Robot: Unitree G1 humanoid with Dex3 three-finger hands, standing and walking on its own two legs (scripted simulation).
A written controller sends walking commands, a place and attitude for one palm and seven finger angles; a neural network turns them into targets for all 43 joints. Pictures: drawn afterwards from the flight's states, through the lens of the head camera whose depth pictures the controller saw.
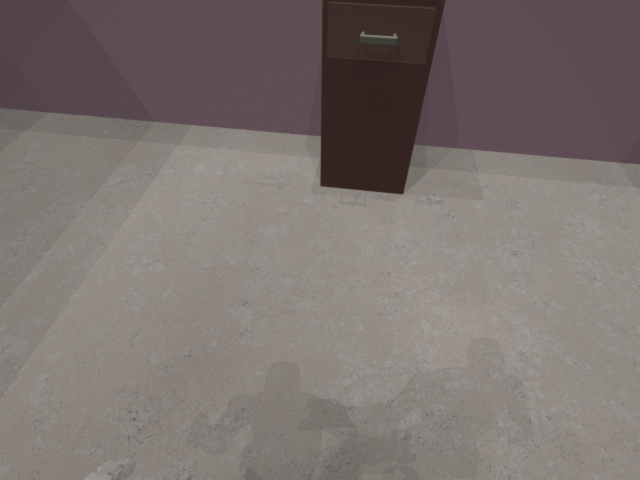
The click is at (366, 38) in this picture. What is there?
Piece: drawer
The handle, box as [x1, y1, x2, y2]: [359, 31, 396, 44]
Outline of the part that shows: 360,34 359,42 396,44 396,37 394,33 392,36 365,35 362,31 362,33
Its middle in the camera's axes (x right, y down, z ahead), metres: +0.20 -0.71 +1.37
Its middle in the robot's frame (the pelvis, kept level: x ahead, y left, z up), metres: +1.51 -0.14 -0.04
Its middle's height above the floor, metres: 0.73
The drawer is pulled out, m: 0.00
